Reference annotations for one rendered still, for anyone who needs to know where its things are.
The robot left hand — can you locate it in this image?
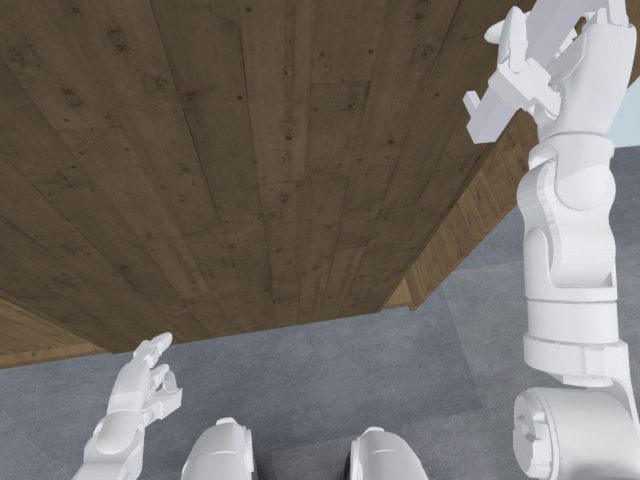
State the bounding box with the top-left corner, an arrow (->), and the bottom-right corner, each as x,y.
106,332 -> 182,427

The robot right hand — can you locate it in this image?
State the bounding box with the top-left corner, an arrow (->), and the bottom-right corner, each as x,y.
484,0 -> 637,143

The robot right thigh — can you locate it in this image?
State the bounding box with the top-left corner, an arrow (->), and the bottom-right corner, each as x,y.
350,430 -> 429,480

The right robot upper arm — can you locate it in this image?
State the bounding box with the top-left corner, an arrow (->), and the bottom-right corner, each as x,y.
513,387 -> 640,480

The handle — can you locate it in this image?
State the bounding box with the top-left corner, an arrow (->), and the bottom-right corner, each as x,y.
463,0 -> 592,144

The right robot shin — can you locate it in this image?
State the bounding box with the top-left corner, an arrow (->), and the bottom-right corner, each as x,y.
360,427 -> 384,437

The wardrobe door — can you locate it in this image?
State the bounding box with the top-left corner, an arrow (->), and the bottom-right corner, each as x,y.
0,0 -> 585,354
0,298 -> 90,356

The right robot forearm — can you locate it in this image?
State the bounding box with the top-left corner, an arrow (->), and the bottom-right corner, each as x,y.
517,131 -> 640,441

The left robot forearm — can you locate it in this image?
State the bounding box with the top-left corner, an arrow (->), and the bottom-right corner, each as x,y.
71,411 -> 145,480

